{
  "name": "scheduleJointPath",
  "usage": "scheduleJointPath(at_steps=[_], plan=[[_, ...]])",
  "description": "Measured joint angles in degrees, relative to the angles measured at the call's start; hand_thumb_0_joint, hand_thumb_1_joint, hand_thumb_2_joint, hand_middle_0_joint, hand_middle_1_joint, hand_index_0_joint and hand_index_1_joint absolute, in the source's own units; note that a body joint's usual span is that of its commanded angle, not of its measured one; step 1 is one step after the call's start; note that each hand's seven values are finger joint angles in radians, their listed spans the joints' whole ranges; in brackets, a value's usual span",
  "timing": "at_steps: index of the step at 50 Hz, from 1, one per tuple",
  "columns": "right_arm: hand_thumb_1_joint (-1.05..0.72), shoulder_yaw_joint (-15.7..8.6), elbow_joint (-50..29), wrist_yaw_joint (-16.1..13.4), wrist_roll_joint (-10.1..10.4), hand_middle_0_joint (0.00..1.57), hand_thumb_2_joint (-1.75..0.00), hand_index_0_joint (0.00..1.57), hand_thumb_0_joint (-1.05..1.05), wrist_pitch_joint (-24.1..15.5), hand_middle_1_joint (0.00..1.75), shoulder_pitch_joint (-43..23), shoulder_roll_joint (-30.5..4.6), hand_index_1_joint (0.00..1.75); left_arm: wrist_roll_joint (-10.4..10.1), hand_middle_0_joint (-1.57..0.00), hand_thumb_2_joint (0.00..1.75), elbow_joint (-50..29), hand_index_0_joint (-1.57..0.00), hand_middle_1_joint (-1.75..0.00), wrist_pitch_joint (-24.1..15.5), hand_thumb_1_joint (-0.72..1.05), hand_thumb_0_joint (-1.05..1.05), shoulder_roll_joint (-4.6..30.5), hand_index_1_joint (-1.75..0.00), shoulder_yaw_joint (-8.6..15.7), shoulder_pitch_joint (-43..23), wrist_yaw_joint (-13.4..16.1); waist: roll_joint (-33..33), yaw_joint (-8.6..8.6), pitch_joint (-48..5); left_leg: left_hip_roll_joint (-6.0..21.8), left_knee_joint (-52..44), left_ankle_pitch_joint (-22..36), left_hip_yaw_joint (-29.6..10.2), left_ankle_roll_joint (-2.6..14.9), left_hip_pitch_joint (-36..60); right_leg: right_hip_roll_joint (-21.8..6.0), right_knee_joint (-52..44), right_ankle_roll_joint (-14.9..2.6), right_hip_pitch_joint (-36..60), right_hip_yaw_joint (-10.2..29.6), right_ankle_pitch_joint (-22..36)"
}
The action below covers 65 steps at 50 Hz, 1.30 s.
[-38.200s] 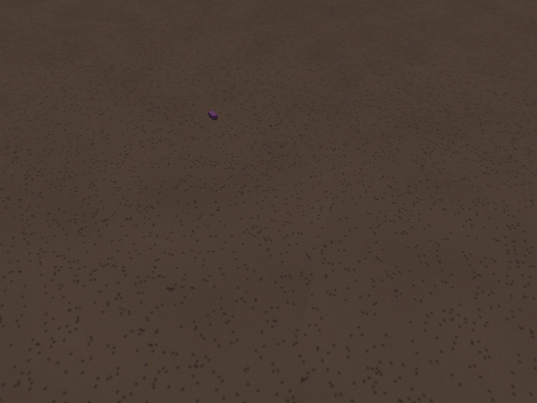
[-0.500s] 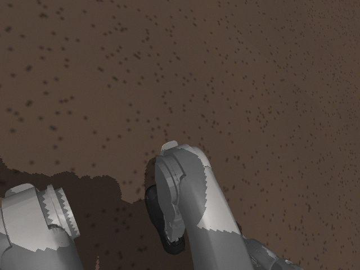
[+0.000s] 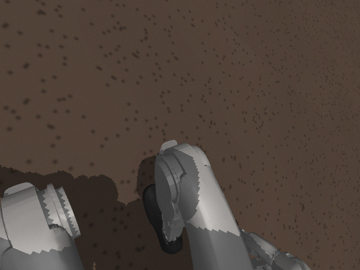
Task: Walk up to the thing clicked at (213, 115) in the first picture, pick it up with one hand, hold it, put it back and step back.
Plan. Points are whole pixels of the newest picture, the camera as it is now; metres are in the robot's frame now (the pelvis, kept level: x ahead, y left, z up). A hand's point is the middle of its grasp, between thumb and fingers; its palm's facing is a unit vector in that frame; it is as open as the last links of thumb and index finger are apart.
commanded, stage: open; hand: left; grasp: from above
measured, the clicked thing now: out of the picture +0.42 +0.34 -0.28
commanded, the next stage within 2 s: withdraw in 0.28 s
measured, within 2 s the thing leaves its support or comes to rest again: neither
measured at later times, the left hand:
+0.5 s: hand out of the picture +0.41 +0.34 -0.24, palm faces -0.40 -0.16 -0.90, open 12.3 cm
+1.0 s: hand out of the picture +0.39 +0.35 -0.08, palm faces -0.47 -0.13 -0.87, open 12.2 cm
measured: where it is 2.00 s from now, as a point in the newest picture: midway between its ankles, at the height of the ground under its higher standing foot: (122, 256)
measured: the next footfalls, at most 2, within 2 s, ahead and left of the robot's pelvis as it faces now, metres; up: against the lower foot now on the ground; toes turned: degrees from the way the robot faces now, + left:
none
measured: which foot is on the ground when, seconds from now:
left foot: down 0.00-1.00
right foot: down 0.00-1.00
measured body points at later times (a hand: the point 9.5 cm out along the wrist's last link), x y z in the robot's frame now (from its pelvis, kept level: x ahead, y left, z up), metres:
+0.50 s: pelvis +0.00 +0.00 +0.00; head +0.25 +0.14 +0.35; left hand +0.43 +0.34 -0.19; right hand +0.07 -0.26 -0.05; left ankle +0.06 +0.12 -0.26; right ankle +0.12 -0.13 -0.26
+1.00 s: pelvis -0.01 -0.01 +0.06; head +0.20 +0.07 +0.45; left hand +0.41 +0.35 -0.03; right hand +0.14 -0.26 -0.05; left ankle +0.06 +0.12 -0.26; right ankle +0.12 -0.14 -0.26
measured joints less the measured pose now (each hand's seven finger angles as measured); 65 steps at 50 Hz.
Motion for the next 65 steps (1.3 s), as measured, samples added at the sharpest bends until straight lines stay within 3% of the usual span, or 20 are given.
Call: scheduleJointPath(at_steps=[11, 21, 26, 31, 34, 41, 45, 48, 51, 55, 59, 65], plan=[[-0.89, 1.0, 0.1, -0.1, 0.2, 0.2, -0.9, 0.2, 0.0, 0.6, 0.3, 1.0, 0.8, 0.3, -0.9, -0.43, 0.66, -0.7, -0.42, -0.64, -1.6, -0.13, 0.0, 0.5, -0.64, -0.9, 0.7, -2.1, 0.6, 0.43, 0.5, 0.0, 0.0, 0.3, 0.0, 0.17, 0.1, 0.0, -0.1, 0.12, 0.2, 0.0, 0.2], [-0.89, 1.4, -0.8, -0.7, 0.1, 0.2, -0.9, 0.2, 0.0, 0.8, 0.3, 1.3, 0.8, 0.3, 0.3, -0.36, 0.72, -0.5, -0.35, -0.71, -2.7, -0.19, 0.0, -0.1, -0.71, -2.2, 0.8, -0.7, 0.3, 0.17, 0.4, 0.2, -0.3, 0.7, 0.0, 0.21, 0.4, 0.1, -0.5, -0.03, 0.5, -0.1, 0.8], [-0.89, 0.9, -1.0, -0.9, 0.2, 0.2, -0.9, 0.2, 0.0, 0.7, 0.3, 1.1, 0.3, 0.3, 1.1, -0.35, 0.73, -2.7, -0.35, -0.72, -2.3, -0.2, 0.0, -0.4, -0.72, -1.4, 1.2, 0.0, 0.1, 0.24, 0.5, 0.3, -0.6, 0.8, 0.0, 0.2, 0.4, 0.2, -0.8, -0.19, 0.4, -0.1, 1.0], [-0.89, -1.4, -0.6, -0.2, 1.2, 0.2, -0.9, 0.2, 0.0, 0.5, 0.3, 2.3, 0.0, 0.3, 1.2, -0.36, 0.73, -10.0, -0.36, -0.71, -1.0, -0.19, 0.0, -1.5, -0.71, 2.6, 3.0, -1.6, 0.8, 1.24, -1.2, 0.2, -1.0, 0.3, 0.2, -0.37, 0.4, -0.2, -0.7, -0.78, -0.1, -0.1, 0.5], [-0.9, -4.0, 0.1, 0.2, 2.4, 0.2, -0.9, 0.2, 0.0, 1.4, 0.3, 3.7, 0.3, 0.3, -1.4, -0.37, 0.73, -17.2, -0.36, -0.7, 1.0, -0.19, 0.0, -4.0, -0.69, 2.2, 5.4, -3.6, 2.8, 2.85, -4.4, 0.0, -1.6, -0.2, 0.5, -0.76, -0.1, -0.7, -0.8, -1.06, -0.7, 0.1, -0.3], [-0.9, -10.2, 1.2, -0.2, 7.7, 0.2, -0.9, 0.2, 0.01, 7.1, 0.29, 4.3, 1.7, 0.3, -7.2, -0.37, 0.73, -27.2, -0.36, -0.68, 6.7, -0.18, 0.0, -11.5, -0.69, -5.3, 9.0, -14.2, 9.2, 8.12, -12.8, 0.3, -6.9, -0.1, 4.5, 0.27, 0.5, -2.0, -3.8, -0.62, -0.6, 2.9, -1.6], [-0.9, -11.9, -0.7, -1.8, 10.2, 0.2, -0.9, 0.2, 0.0, 9.8, 0.29, 3.4, 2.3, 0.3, -10.5, -0.37, 0.74, -29.4, -0.36, -0.69, 7.5, -0.18, 0.0, -14.6, -0.69, -9.4, 7.9, -21.6, 10.5, 10.25, -13.1, 0.5, -11.2, 1.5, 6.8, 0.59, 3.3, -2.6, -6.5, -0.65, 1.4, 4.5, -0.7], [-0.9, -11.9, -2.0, -3.4, 11.1, 0.2, -0.9, 0.2, 0.0, 11.2, 0.29, 2.9, 2.5, 0.3, -11.4, -0.37, 0.75, -29.4, -0.36, -0.7, 6.0, -0.19, 0.0, -16.3, -0.7, -10.8, 6.6, -25.2, 10.4, 10.81, -12.7, 0.4, -13.8, 2.9, 7.6, 0.32, 5.1, -2.9, -8.3, -0.63, 2.8, 5.1, 0.3], [-0.9, -11.2, -3.1, -5.2, 11.3, 0.2, -0.9, 0.2, 0.0, 12.6, 0.29, 2.8, 2.5, 0.3, -10.3, -0.36, 0.76, -27.8, -0.35, -0.71, 3.3, -0.2, 0.0, -16.8, -0.72, -10.1, 5.8, -26.8, 9.7, 10.34, -12.2, 0.3, -15.2, 4.1, 7.6, 0.02, 6.0, -3.1, -9.2, -0.83, 3.3, 5.0, 1.3], [-0.9, -9.8, -3.7, -7.3, 10.9, 0.2, -0.9, 0.2, 0.0, 14.0, 0.29, 3.1, 2.2, 0.3, -6.8, -0.36, 0.77, -24.8, -0.35, -0.73, -1.4, -0.22, 0.0, -14.9, -0.74, -7.2, 5.7, -26.0, 8.1, 8.79, -11.5, 0.1, -15.0, 5.0, 6.8, -0.4, 5.7, -3.1, -8.8, -1.49, 2.7, 4.3, 2.4], [-0.9, -8.9, -3.3, -8.8, 9.9, 0.2, -0.9, 0.2, 0.0, 15.1, 0.29, 3.9, 1.5, 0.3, -2.4, -0.35, 0.78, -21.5, -0.34, -0.74, -5.4, -0.22, 0.0, -11.6, -0.74, -5.4, 5.0, -22.7, 6.4, 7.2, -10.6, -0.3, -13.0, 5.5, 6.2, -0.9, 3.9, -3.0, -6.8, -1.76, 0.9, 4.0, 2.9], [-0.89, -8.4, -1.6, -10.3, 7.8, 0.2, -0.9, 0.2, 0.0, 15.1, 0.29, 5.4, 1.4, 0.3, 1.4, -0.33, 0.79, -16.1, -0.32, -0.76, -7.4, -0.23, 0.0, -7.5, -0.76, -3.7, 2.1, -16.8, 5.3, 5.74, -8.5, -0.7, -9.5, 5.7, 5.7, -1.37, 1.0, -2.7, -3.9, -1.57, -1.5, 4.0, 2.8]])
